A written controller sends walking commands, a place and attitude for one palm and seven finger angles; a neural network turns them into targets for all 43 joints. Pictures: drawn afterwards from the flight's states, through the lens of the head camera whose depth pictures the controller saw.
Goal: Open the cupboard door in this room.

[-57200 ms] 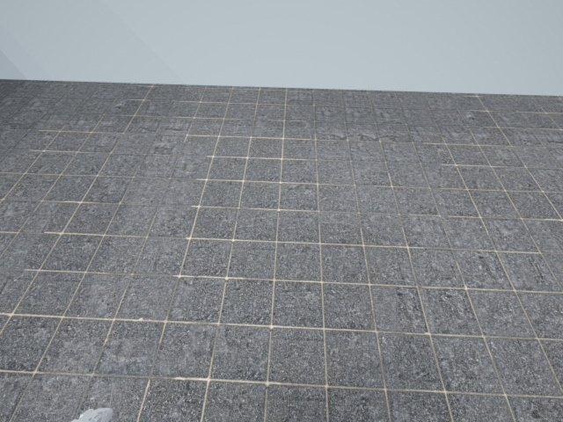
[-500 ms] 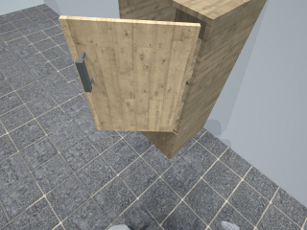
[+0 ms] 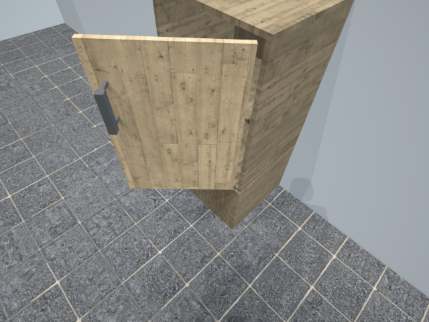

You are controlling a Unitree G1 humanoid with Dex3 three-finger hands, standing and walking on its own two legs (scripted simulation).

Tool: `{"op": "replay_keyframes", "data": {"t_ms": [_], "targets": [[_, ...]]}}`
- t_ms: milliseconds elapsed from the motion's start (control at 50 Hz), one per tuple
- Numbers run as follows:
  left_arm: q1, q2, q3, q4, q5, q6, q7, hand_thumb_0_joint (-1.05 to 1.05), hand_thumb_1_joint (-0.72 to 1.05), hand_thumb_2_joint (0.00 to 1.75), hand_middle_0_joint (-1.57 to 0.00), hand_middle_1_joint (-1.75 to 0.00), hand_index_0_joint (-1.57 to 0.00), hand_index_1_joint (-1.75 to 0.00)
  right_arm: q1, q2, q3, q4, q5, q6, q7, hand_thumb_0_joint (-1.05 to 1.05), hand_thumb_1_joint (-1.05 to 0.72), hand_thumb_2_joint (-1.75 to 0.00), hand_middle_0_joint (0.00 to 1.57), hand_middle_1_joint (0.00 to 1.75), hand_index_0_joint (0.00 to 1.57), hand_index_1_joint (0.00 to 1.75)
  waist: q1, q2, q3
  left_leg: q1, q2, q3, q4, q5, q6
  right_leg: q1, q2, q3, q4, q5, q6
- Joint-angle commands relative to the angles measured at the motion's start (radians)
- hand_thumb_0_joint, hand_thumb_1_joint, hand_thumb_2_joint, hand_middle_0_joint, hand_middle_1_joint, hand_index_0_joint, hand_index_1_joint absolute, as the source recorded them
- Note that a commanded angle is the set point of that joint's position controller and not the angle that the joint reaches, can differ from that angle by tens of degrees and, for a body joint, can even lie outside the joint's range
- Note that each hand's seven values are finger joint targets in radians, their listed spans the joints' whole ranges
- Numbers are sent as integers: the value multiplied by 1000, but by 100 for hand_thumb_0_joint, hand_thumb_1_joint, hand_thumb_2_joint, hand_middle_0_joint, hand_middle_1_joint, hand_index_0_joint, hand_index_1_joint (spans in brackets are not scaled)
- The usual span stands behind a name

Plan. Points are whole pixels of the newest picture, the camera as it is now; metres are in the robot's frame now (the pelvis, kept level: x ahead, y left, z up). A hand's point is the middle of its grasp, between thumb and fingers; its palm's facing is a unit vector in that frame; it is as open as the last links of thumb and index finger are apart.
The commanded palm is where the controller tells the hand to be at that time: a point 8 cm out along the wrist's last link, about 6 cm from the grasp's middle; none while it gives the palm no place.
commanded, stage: look again from close up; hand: left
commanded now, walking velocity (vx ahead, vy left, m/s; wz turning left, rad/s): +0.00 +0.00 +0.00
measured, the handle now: (109, 108) +0.59 +0.32 +0.03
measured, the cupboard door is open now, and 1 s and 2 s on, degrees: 46 46 46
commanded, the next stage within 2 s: shuffle to correct the standing spot in 0.64 s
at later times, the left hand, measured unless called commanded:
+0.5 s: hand out of the picture -0.03 +0.22 -0.17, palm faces +0.02 -0.98 -0.22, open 7.4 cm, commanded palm none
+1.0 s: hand out of the picture -0.07 +0.19 -0.19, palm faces +0.11 -0.98 -0.14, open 7.4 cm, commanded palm none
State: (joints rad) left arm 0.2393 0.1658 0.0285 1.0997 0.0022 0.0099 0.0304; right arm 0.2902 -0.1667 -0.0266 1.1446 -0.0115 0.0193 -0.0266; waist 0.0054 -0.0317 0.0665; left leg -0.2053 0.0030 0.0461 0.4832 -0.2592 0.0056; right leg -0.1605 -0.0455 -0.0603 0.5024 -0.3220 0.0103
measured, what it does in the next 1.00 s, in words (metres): stands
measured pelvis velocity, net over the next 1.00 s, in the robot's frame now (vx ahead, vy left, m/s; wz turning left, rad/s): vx -0.03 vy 0.03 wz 0.05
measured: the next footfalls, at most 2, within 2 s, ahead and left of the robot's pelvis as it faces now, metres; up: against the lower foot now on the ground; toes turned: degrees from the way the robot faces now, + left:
right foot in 1.30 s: +0.08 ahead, -0.06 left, +0.00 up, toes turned -5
left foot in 1.58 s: +0.17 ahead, +0.22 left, +0.00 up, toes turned +8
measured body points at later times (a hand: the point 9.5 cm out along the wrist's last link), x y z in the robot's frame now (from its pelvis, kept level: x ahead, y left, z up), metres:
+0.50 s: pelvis -0.04 +0.03 +0.00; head -0.06 +0.03 +0.45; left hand -0.03 +0.27 -0.16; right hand +0.02 -0.20 -0.15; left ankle +0.00 +0.12 -0.74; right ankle -0.03 -0.12 -0.74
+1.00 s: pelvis -0.03 +0.03 -0.01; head -0.04 +0.06 +0.44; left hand -0.07 +0.25 -0.18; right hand -0.04 -0.20 -0.15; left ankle +0.00 +0.12 -0.74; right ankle -0.03 -0.12 -0.74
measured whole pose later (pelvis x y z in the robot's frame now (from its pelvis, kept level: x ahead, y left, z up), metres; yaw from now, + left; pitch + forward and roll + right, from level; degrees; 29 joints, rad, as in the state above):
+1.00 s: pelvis -0.03 +0.03 -0.01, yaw +3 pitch -2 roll -1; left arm 0.39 0.16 0.03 1.05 0.02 0.01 0.02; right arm 0.37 -0.15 -0.01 1.06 -0.02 0.02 0.01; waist 0.01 -0.04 0.00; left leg -0.32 -0.01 0.05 0.61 -0.28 0.04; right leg -0.23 -0.08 -0.09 0.58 -0.33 0.03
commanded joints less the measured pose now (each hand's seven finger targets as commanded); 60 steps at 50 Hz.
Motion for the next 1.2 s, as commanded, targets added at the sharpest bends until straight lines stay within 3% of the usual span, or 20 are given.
{"op": "replay_keyframes", "data": {"t_ms": [0, 40, 60, 80, 100, 120, 180, 260, 360, 700, 760, 820, 880, 940, 960, 1000, 1020, 1080, 1140, 1180], "targets": [[40, 97, 11, -32, 3, -3, 11, 0, 90, 90, -20, -30, -20, -30, 13, -110, -15, -47, 1, -20, -17, 0, -90, -90, 20, 30, 20, 30, 14, 91, -58, 26, 126, -103, -84, 331, 27, 12, -74, 57, -80, 200, -31], [36, 93, 8, -22, 4, -2, 8, 0, 90, 90, -20, -30, -20, -30, 6, -102, -12, -47, 0, -18, -14, 0, -90, -90, 20, 30, 20, 30, 11, 59, -22, -11, 112, -104, -112, 206, 18, 11, -73, 66, -112, 148, -31], [143, 100, -8, -4, 19, -35, 48, 0, 90, 90, -20, -30, -20, -30, -89, -115, -1, -132, 10, -43, 2, 0, -90, -90, 20, 30, 20, 30, 42, 113, -7, -10, 105, -51, 97, 310, -4, -53, -122, 142, -116, 458, -41], [99, 155, 4, -39, 23, -56, 45, 0, 90, 90, -20, -30, -20, -30, -56, -98, 4, -169, 6, -42, 7, 0, -90, -90, 20, 30, 20, 30, -15, 98, -46, -15, 81, -46, 79, 290, -14, -9, -154, 144, -55, 709, -53], [95, 149, 6, -67, 21, -59, 41, 0, 90, 90, -20, -30, -20, -30, 44, -81, 1, -159, -4, -50, 6, 0, -90, -90, 20, 30, 20, 30, -30, 48, -176, -3, 83, -47, 60, 317, 0, 77, -145, 108, 42, 745, -63], [91, 131, 5, -76, 15, -53, 39, 0, 90, 90, -20, -30, -20, -30, 57, -98, -3, -160, -3, -49, 2, 0, -90, -90, 20, 30, 20, 30, -21, 25, -242, 28, 98, -65, 64, 432, 12, 98, -121, 75, 77, 657, -57], [78, 101, -5, -100, 21, -27, 31, 0, 90, 90, -20, -30, -20, -30, 7, -113, -7, -187, -2, -40, -1, 0, -90, -90, 20, 30, 20, 30, -7, 43, -99, -3, 119, -97, 21, 402, 33, -27, -67, 57, 20, 264, -42], [73, 105, -11, -124, 22, -10, 17, 0, 90, 90, -20, -30, -20, -30, -39, -125, -8, -221, -5, -29, 8, 0, -90, -90, 20, 30, 20, 30, -4, 41, 69, -144, 95, -133, -112, -62, 37, -117, -43, 77, -55, -30, -38], [108, 113, -11, -142, 25, -7, 7, 0, 90, 90, -20, -30, -20, -30, -39, -146, -14, -236, -10, -27, 15, 0, -90, -90, 20, 30, 20, 30, 2, 47, 39, -174, 98, -160, -182, -244, 41, -105, -33, 66, -60, -58, -33], [181, 95, -23, -80, 20, -27, 2, 0, 90, 90, -20, -30, -20, -30, 19, -115, 2, -150, 1, -40, 12, 0, -90, -90, 20, 30, 20, 30, 0, 28, 5, -120, 91, -127, -168, -116, 33, -91, -62, 85, -132, 14, -31], [187, 102, -16, -69, 21, -28, 2, 0, 90, 90, -20, -30, -20, -30, 40, -109, 4, -131, -2, -33, 14, 0, -90, -90, 20, 30, 20, 30, 0, 11, 5, -128, 68, -105, -124, -163, 28, -96, -74, 95, -144, -108, -39], [199, 135, 6, -76, 23, -19, 0, 0, 90, 90, -20, -30, -20, -30, 36, -95, 1, -144, -9, -18, 20, 0, -90, -90, 20, 30, 20, 30, 13, -55, 54, -225, 16, -62, -11, -237, 26, -123, -129, 156, -195, -325, -71], [194, 169, 31, -91, 22, -19, 4, 0, 90, 90, -20, -30, -20, -30, 56, -65, -5, -158, -11, -14, 24, 0, -90, -90, 20, 30, 20, 30, 6, -146, 43, -221, -7, 10, 191, -139, 18, -151, -245, 260, -280, -415, -126], [139, 151, 36, -114, 25, -19, 0, 0, 90, 90, -20, -30, -20, -30, 119, -49, -5, -146, -11, -28, 29, 0, -90, -90, 20, 30, 20, 30, -31, -50, 54, -62, 3, 10, 61, -121, 23, -269, -193, 137, -180, -342, -106], [123, 128, 31, -120, 25, -13, -4, 0, 90, 90, -20, -30, -20, -30, 159, -69, -7, -135, -13, -32, 27, 0, -90, -90, 20, 30, 20, 30, -43, 51, 71, -40, 28, -55, -30, -185, 34, -301, -122, 65, -71, -317, -82], [107, 47, 15, -146, 30, -14, -10, 0, 90, 90, -20, -30, -20, -30, 242, -152, -25, -120, -21, -41, 14, 0, -90, -90, 20, 30, 20, 30, -60, 327, 86, -24, 243, -430, -306, -428, 144, -405, 37, -83, 282, -240, -37], [82, 36, 10, -152, 34, -20, -13, 0, 90, 90, -20, -30, -20, -30, 236, -145, -25, -116, -18, -47, 9, 0, -90, -90, 20, 30, 20, 30, -58, 265, 98, -18, 284, -500, -345, -410, 207, -453, 14, -25, 442, -221, -54], [68, 13, 8, -142, 29, -42, -29, 0, 90, 90, -20, -30, -20, -30, 148, -97, -7, -135, -16, -70, 7, 0, -90, -90, 20, 30, 20, 30, -15, 121, 50, -24, 259, -354, -306, -114, 227, -406, -44, 17, 468, -120, -54], [74, -11, 0, -135, 25, -39, -30, 0, 90, 90, -20, -30, -20, -30, 142, -100, -4, -126, -15, -76, 4, 0, -90, -90, 20, 30, 20, 30, -10, 135, -15, -19, 214, -220, -268, 57, 214, -262, -20, -29, 292, -97, -39], [81, -16, 2, -134, 26, -40, -28, 0, 90, 90, -20, -30, -20, -30, 145, -96, -6, -119, -13, -71, 3, 0, -90, -90, 20, 30, 20, 30, -1, 104, -19, -34, 202, -205, -238, 55, 207, -180, 3, -44, 173, -62, -38]]}}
